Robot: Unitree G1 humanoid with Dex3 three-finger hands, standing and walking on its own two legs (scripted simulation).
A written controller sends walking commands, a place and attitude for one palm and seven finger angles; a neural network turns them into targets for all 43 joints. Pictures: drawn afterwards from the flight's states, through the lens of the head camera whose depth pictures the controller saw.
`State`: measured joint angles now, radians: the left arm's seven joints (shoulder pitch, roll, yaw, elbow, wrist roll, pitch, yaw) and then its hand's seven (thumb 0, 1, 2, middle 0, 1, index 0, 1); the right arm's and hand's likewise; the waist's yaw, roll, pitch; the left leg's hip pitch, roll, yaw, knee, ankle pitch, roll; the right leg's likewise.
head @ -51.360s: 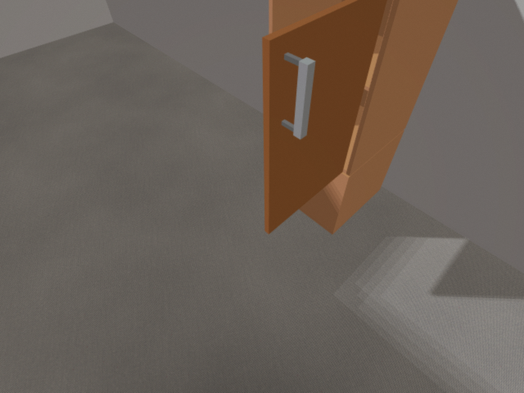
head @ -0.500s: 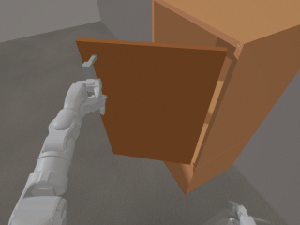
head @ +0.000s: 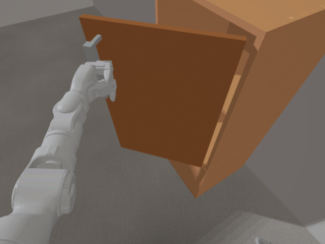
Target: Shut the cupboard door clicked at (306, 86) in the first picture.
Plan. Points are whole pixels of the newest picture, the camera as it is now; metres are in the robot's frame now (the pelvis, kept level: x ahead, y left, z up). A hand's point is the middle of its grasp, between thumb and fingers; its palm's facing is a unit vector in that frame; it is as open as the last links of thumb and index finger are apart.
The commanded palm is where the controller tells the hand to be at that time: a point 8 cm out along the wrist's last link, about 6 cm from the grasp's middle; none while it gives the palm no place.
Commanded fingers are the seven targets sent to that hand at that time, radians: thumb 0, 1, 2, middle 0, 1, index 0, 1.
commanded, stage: push the door shut along its arc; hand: left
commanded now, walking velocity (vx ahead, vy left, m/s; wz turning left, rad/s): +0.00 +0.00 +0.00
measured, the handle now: (101, 68) +0.53 +0.16 +0.14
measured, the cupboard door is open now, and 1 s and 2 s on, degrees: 42 29 20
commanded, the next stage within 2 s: pull the fist back off the door in 0.98 s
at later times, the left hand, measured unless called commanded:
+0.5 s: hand (135, 68) +0.51 +0.06 +0.16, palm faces -0.38 -0.92 +0.01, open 3.0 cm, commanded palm +0.52 +0.12 +0.15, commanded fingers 0.00 0.90 0.90 -1.30 -1.50 -1.30 -1.50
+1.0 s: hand (146, 63) +0.53 +0.03 +0.16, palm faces -0.45 -0.89 -0.01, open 3.4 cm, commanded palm +0.57 +0.07 +0.15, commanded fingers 0.00 0.90 0.90 -1.30 -1.50 -1.30 -1.50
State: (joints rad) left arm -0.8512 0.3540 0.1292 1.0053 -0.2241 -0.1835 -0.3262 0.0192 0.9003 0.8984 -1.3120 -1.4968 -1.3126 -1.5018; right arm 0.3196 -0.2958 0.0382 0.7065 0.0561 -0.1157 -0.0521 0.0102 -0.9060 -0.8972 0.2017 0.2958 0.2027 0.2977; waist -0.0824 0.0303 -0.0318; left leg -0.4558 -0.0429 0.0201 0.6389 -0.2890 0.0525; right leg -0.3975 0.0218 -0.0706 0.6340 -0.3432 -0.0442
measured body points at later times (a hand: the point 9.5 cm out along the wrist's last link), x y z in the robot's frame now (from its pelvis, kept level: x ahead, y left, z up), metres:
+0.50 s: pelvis +0.01 +0.00 -0.01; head +0.08 -0.01 +0.44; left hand +0.53 +0.11 +0.16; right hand +0.00 -0.28 -0.12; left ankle +0.02 +0.09 -0.72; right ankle -0.01 -0.09 -0.72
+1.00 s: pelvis +0.01 -0.01 -0.02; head +0.11 -0.01 +0.42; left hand +0.55 +0.09 +0.16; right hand +0.01 -0.30 -0.14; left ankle +0.02 +0.09 -0.72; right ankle -0.01 -0.09 -0.72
